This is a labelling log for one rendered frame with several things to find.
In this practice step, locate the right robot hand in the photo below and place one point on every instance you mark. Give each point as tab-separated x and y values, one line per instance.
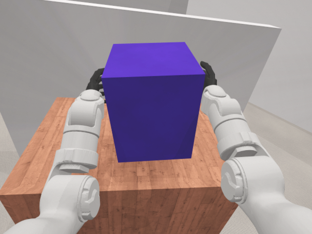
209	75

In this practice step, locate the right robot forearm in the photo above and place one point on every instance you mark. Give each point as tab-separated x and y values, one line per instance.
230	126

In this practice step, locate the carton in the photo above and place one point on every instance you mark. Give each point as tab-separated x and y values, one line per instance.
153	94

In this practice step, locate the left robot hand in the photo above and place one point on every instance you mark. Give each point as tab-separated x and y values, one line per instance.
95	80

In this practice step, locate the robot right upper arm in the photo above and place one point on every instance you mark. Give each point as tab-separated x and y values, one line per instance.
256	184

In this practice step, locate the pedestal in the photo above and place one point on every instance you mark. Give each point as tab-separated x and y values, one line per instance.
175	196

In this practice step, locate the left robot forearm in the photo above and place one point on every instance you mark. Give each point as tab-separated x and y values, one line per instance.
78	151

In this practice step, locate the robot left upper arm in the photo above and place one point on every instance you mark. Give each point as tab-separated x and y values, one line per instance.
67	202

